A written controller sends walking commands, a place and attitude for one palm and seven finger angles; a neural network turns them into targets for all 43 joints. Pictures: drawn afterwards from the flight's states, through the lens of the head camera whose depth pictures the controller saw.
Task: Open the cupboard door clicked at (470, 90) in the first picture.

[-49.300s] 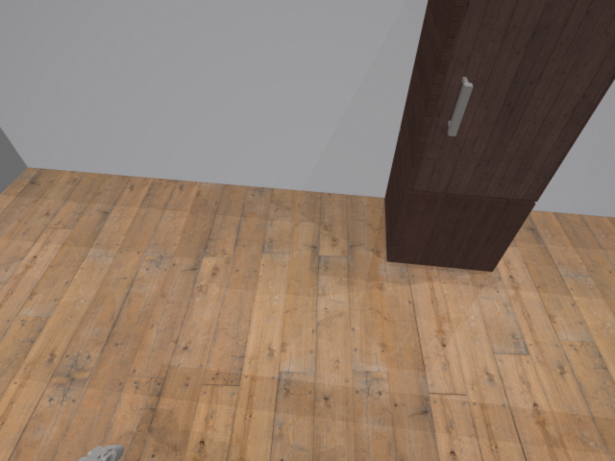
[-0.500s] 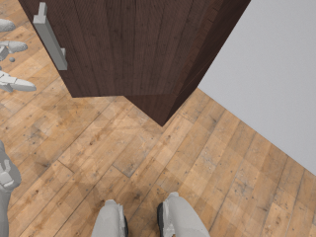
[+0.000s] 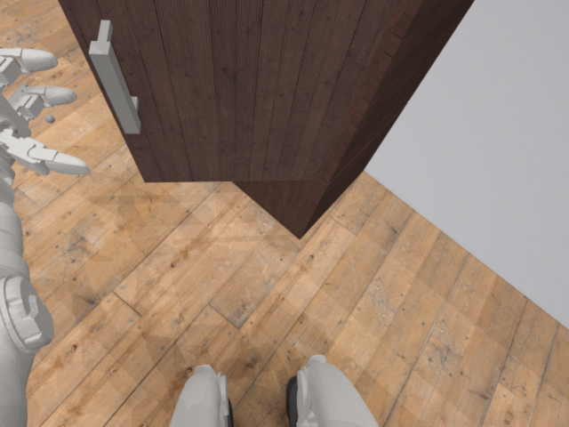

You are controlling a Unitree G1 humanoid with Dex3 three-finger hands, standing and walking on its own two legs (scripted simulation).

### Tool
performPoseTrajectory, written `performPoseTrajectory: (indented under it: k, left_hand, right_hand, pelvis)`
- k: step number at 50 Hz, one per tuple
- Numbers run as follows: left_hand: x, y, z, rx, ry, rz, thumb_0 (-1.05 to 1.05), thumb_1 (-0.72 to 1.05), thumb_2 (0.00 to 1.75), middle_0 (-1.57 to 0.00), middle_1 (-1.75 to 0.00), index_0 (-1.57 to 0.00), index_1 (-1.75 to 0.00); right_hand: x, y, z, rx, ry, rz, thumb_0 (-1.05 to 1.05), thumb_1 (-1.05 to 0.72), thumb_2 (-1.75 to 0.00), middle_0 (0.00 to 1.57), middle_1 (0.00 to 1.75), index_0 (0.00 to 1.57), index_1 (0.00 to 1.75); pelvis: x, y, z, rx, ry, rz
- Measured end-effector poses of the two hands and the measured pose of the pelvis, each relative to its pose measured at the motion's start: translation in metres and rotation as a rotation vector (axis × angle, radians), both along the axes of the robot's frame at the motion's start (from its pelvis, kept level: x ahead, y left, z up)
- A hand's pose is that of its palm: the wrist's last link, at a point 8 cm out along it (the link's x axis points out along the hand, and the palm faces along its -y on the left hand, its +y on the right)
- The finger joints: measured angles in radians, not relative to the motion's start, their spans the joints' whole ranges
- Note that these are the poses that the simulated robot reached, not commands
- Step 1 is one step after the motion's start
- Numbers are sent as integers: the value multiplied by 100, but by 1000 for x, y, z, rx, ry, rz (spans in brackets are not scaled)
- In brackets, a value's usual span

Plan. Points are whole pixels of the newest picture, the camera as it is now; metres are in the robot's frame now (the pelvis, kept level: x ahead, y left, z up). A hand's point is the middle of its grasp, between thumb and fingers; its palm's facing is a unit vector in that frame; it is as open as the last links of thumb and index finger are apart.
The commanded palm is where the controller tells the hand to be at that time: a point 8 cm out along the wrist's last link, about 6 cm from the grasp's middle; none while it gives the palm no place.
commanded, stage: move the hooked fingers beside the handle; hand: left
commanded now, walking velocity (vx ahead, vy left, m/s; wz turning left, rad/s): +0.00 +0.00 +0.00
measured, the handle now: (120, 82) +0.56 +0.20 +0.06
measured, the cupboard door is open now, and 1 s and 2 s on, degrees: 46 46 46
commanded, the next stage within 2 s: slide the fingers in behind the handle in 0.04 s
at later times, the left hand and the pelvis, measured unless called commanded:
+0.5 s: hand (76, 115) +0.50 +0.24 +0.07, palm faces +0.01 -1.00 -0.01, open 14.0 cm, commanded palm +0.48 +0.27 +0.06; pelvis -0.01 +0.00 +0.00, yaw +0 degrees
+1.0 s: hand (111, 114) +0.51 +0.20 +0.06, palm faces +0.03 -1.00 -0.01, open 14.0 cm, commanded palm +0.48 +0.24 +0.06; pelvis +0.00 -0.01 +0.00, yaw +1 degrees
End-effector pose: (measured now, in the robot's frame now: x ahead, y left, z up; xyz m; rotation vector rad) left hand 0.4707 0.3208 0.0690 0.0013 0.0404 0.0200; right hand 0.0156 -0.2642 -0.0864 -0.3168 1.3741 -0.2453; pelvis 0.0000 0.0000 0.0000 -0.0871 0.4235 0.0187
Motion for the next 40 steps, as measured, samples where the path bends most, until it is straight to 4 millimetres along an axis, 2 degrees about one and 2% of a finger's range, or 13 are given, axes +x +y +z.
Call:
performPoseTrajectory:
  k: [4, 10, 27, 40]
  left_hand:
    - [-2, 2, -4, 5, 15, 8, -1, -50, 30, -31, -120, -30, -120]
    - [0, -1, 2, 6, -24, 1, -1, -50, 30, -30, -120, -30, -120]
    - [8, -30, -1, 4, -11, -7, -1, -50, 30, -30, -120, -30, -120]
    - [9, -53, -2, 9, -5, -2, -1, -50, 30, -30, -120, -30, -120]
  right_hand:
    - [-1, -1, -1, -5, -2, 6, 0, -91, -90, 20, 30, 21, 30]
    - [-6, -4, -2, -14, 4, 2, 0, -91, -90, 20, 30, 21, 30]
    - [-17, -1, -3, 8, 10, -19, 0, -91, -90, 20, 30, 21, 30]
    - [-11, -1, -6, 33, -4, -23, 0, -91, -90, 20, 30, 21, 30]
  pelvis:
    - [-2, -1, -1, -1, 0, 5]
    - [-4, -3, -4, -2, 2, 6]
    - [-5, -3, -2, 5, -1, 1]
    - [-1, -6, 0, 15, -9, -1]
